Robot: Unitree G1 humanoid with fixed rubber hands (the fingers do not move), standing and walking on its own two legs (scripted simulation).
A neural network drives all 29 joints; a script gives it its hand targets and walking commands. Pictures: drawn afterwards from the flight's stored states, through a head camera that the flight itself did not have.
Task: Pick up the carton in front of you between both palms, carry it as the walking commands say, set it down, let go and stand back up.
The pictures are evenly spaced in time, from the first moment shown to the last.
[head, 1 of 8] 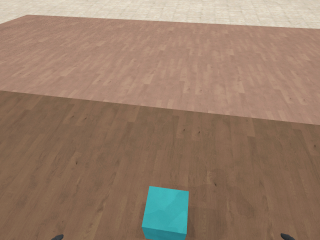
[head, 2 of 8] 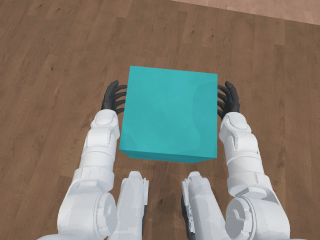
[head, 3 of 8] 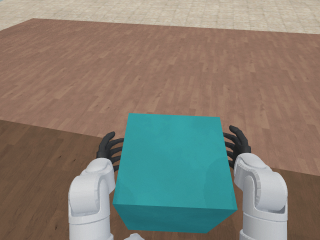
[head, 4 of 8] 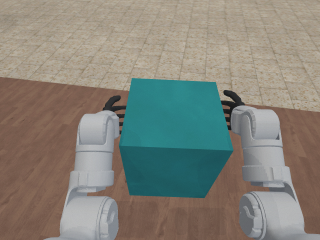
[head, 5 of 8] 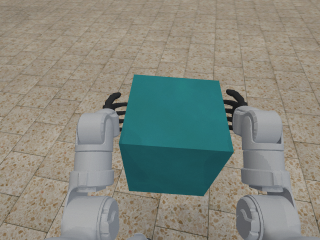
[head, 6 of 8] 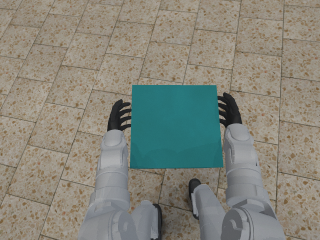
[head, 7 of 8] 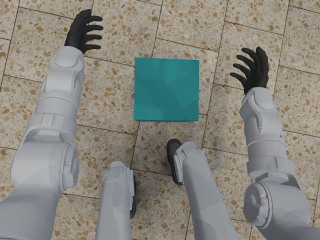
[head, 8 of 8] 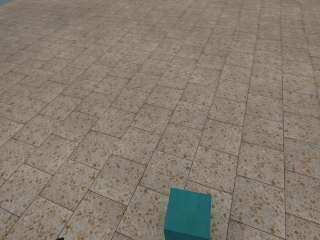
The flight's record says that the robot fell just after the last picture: no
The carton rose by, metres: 0.69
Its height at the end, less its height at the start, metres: -0.40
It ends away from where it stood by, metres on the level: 4.93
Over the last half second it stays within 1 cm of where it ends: yes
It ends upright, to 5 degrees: yes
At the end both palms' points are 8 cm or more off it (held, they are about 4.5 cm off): yes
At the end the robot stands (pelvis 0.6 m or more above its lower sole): yes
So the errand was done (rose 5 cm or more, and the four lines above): yes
